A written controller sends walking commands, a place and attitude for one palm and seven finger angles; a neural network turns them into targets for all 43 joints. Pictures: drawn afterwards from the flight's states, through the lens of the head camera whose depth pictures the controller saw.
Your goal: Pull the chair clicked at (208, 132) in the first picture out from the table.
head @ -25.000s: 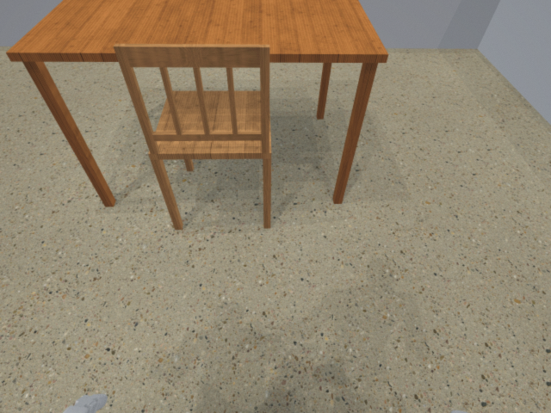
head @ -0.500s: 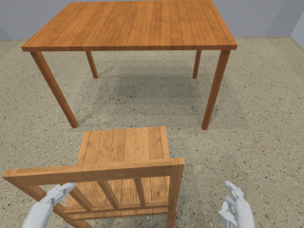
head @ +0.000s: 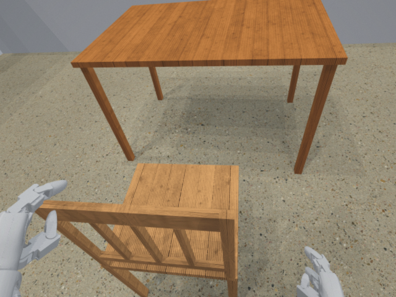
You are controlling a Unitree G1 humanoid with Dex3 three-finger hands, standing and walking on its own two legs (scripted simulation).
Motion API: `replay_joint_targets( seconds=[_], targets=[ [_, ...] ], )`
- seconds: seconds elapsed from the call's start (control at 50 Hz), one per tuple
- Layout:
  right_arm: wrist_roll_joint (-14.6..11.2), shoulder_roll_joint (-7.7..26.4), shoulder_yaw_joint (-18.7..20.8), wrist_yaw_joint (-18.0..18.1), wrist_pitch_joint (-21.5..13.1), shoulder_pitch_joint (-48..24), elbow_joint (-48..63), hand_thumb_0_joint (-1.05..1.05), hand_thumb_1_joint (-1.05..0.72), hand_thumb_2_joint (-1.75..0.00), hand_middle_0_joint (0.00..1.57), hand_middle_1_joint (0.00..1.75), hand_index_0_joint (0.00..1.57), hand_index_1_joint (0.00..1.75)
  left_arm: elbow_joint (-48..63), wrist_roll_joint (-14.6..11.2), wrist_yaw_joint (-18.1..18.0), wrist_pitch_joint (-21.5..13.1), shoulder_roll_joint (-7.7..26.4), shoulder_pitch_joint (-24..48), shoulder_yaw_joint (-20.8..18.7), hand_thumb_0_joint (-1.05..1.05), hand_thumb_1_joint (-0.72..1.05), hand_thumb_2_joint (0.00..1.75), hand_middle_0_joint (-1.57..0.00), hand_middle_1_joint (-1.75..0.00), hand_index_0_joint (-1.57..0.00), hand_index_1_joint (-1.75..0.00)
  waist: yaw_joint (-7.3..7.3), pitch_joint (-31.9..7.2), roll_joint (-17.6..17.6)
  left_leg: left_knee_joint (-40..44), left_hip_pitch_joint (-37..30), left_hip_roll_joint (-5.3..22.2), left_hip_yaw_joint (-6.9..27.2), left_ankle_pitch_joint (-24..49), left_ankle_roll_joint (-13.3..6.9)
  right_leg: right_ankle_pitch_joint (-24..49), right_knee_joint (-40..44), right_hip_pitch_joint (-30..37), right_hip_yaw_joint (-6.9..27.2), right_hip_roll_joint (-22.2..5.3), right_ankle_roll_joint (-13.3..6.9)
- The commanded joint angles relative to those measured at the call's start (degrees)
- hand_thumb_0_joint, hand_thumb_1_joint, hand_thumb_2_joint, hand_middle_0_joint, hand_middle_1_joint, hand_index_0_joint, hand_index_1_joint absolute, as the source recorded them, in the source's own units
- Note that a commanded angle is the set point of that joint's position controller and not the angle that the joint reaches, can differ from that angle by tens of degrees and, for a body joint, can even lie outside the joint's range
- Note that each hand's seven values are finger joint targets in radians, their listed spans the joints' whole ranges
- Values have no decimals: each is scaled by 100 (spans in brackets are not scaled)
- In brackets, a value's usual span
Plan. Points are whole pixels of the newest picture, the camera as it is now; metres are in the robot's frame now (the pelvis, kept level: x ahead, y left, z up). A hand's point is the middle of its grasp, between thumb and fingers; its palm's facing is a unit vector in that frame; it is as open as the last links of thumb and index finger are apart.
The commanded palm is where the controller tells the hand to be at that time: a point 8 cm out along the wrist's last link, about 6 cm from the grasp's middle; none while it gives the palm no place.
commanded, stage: draw the hand back to the body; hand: left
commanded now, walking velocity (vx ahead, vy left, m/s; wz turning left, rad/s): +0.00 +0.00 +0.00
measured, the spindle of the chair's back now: (148, 243) +0.25 +0.20 -0.11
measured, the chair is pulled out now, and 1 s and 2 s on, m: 0.62 0.62 0.62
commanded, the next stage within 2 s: step back with the hand held close in 0.24 s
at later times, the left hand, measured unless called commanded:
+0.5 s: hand (39, 201) +0.19 +0.27 +0.19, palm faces +0.43 -0.75 -0.50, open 7.4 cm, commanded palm +0.12 +0.30 +0.19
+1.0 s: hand (9, 236) +0.14 +0.30 +0.16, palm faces +0.39 -0.80 -0.46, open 7.4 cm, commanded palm +0.08 +0.34 +0.19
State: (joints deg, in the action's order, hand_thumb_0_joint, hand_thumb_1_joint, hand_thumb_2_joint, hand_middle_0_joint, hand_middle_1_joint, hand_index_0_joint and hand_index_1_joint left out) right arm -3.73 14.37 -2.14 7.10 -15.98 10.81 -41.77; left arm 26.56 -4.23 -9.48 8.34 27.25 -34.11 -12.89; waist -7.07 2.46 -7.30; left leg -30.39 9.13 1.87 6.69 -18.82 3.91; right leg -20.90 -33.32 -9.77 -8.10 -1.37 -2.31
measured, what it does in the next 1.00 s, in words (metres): shifts its weight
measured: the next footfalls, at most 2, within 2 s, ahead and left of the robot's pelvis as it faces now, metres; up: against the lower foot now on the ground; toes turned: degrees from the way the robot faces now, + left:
right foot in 1.68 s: -0.06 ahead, -0.08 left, +0.00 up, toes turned -5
left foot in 2.00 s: -0.11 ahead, +0.17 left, +0.00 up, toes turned -1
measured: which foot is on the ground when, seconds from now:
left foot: down 0.00-1.00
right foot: down 0.00-1.00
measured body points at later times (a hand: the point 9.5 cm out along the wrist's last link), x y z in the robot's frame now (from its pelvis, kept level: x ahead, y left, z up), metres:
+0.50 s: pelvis -0.03 +0.01 +0.01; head -0.02 -0.03 +0.46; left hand +0.16 +0.31 +0.21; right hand +0.13 -0.25 -0.09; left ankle -0.02 +0.17 -0.73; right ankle -0.03 -0.08 -0.73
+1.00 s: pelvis -0.07 +0.05 +0.00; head -0.05 +0.05 +0.45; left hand +0.11 +0.34 +0.19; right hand +0.10 -0.18 -0.08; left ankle -0.02 +0.18 -0.73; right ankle -0.03 -0.08 -0.73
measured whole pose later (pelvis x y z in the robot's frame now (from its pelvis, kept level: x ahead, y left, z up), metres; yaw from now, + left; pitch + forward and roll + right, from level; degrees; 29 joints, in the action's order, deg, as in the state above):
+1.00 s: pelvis -0.07 +0.05 +0.00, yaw -3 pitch +0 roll -1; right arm -1.4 9.9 -0.5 5.9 -4.2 9.0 -33.8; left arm 31.0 -2.8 -9.5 -5.8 22.4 -31.8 -23.1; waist -1.5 2.2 -0.5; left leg -32.9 19.8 1.2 2.5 -13.3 0.9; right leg -10.5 -29.6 -19.0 -4.4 -2.0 0.5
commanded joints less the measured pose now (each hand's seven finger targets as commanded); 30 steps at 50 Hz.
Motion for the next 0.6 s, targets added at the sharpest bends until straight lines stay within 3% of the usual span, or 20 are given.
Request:
replay_joint_targets(
  seconds=[0.0,0.04,0.08,0.1,0.14,0.18,0.2,0.24,0.28,0.34,0.36,0.38,0.42,0.46,0.48,0.54,0.56,0.58],
  targets=[
    [125,419,238,-37,-132,-820,919,0,-90,-90,20,30,20,30,493,146,-100,-1119,693,1537,-1440,0,90,90,-20,-30,-20,-30,430,-653,1045,119,-283,23,-607,1653,-559,2606,846,140,431,-370,274],
    [126,367,326,-106,143,-1003,910,0,-90,-90,20,30,20,30,-399,115,59,-1174,222,980,-1333,0,90,90,-20,-30,-20,-30,387,-443,1423,184,-48,47,-641,1457,-559,2470,914,215,429,-365,321],
    [75,335,393,-177,424,-1175,965,0,-90,-90,20,30,20,30,-886,58,196,-1209,-84,468,-1188,0,90,90,-20,-30,-20,-30,341,-136,1242,285,182,72,-646,1244,-554,2196,1056,191,513,-366,306],
    [69,297,376,-211,534,-1129,1065,0,-90,-90,20,30,20,30,-657,45,250,-1288,-152,428,-1061,0,90,90,-20,-30,-20,-30,318,-216,1121,312,147,78,-635,1277,-583,2204,1086,227,514,-394,303],
    [70,317,402,-205,661,-1209,1206,0,-90,-90,20,30,20,30,-142,-3,248,-1443,179,565,-1238,0,90,90,-20,-30,-20,-30,292,-319,1065,349,131,94,-613,1244,-598,2108,1125,276,590,-415,298],
    [73,305,377,-153,647,-1287,1270,0,-90,-90,20,30,20,30,451,-16,196,-1569,649,874,-1543,0,90,90,-20,-30,-20,-30,270,-339,546,384,48,106,-615,1097,-575,1805,1254,207,702,-431,251],
    [89,269,342,-138,590,-1234,1354,0,-90,-90,20,30,20,30,821,-5,186,-1641,652,1027,-1516,0,90,90,-20,-30,-20,-30,253,-459,320,422,-51,100,-594,1068,-575,1652,1302,214,709,-436,224],
    [96,264,347,-77,498,-1166,1374,0,-90,-90,20,30,20,30,1081,-1,100,-1706,865,1089,-1728,0,90,90,-20,-30,-20,-30,253,-569,260,440,-202,100,-621,1058,-572,1504,1382,167,747,-418,202],
    [102,272,341,-23,438,-1109,1319,0,-90,-90,20,30,20,30,1167,21,39,-1716,948,1259,-1792,0,90,90,-20,-30,-20,-30,303,-455,25,469,-226,94,-619,968,-549,1342,1495,79,799,-395,163],
    [100,326,366,1,418,-1004,1269,0,-90,-90,20,30,20,30,722,33,51,-1731,467,1274,-1395,0,90,90,-20,-30,-20,-30,411,-344,299,493,-313,100,-647,808,-579,1025,1600,-76,751,-380,198],
    [110,554,465,-65,596,-699,1400,0,-90,-90,20,30,20,30,1166,-1,45,-1943,1420,2043,-2299,0,90,90,-20,-30,-20,-30,555,257,597,158,197,117,-514,361,-617,987,2102,-720,1692,-728,161],
    [91,434,456,-99,671,-583,1281,0,-90,-90,20,30,20,30,913,45,95,-1981,1286,2159,-2119,0,90,90,-20,-30,-20,-30,658,295,669,-104,214,66,-447,157,-576,852,2234,-834,1771,-1002,1],
    [147,471,481,-164,721,-647,1304,0,-90,-90,20,30,20,30,295,28,173,-1909,517,1072,-1637,0,90,90,-20,-30,-20,-30,662,-160,897,-100,19,96,-318,367,-575,831,2017,-663,1525,-1047,-39],
    [156,513,510,-196,820,-720,1383,0,-90,-90,20,30,20,30,353,32,188,-1869,273,449,-1487,0,90,90,-20,-30,-20,-30,635,-564,720,305,81,211,-235,862,-593,1230,1586,-244,1171,-883,43],
    [130,542,542,-191,837,-774,1399,0,-90,-90,20,30,20,30,472,31,181,-1864,212,292,-1437,0,90,90,-20,-30,-20,-30,642,-675,456,526,110,294,-183,1200,-616,1583,1381,-63,1034,-780,75],
    [135,466,603,-170,992,-839,1503,0,-90,-90,20,30,20,30,770,128,97,-1808,509,207,-1716,0,90,90,-20,-30,-20,-30,607,-947,913,491,308,343,-268,1818,-580,2145,1080,246,887,-690,166],
    [138,470,621,-157,1026,-822,1519,0,-90,-90,20,30,20,30,907,145,80,-1806,571,194,-1761,0,90,90,-20,-30,-20,-30,616,-1023,970,421,345,345,-294,1922,-558,2347,1004,290,867,-722,136],
    [126,467,640,-129,1032,-836,1502,0,-90,-90,20,30,20,30,1113,157,45,-1820,763,270,-1892,0,90,90,-20,-30,-20,-30,645,-1089,798,498,296,362,-254,2051,-560,2527,928,311,889,-733,95]
  ],
)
